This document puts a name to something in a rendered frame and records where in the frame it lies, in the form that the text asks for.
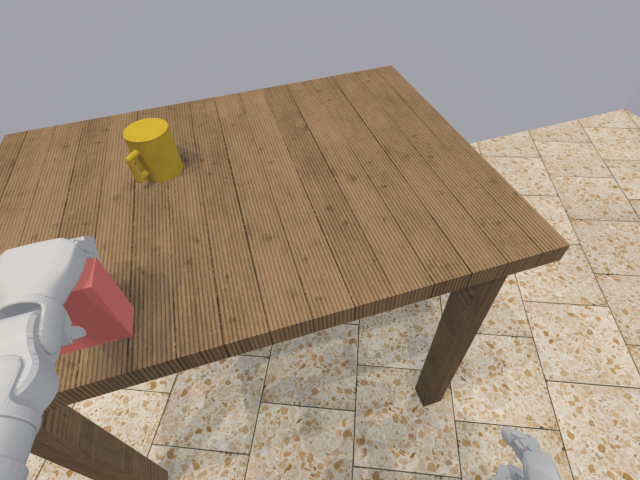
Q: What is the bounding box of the left robot hand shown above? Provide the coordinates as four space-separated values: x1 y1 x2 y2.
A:
0 236 100 347

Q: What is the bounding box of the right robot hand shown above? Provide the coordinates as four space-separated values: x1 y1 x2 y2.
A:
489 426 562 480

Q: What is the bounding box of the sponge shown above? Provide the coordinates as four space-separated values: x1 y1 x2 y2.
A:
59 257 134 355

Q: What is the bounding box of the table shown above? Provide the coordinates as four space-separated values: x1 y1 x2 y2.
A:
0 66 570 480

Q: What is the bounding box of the robot left forearm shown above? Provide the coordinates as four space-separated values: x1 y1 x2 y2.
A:
0 295 66 480

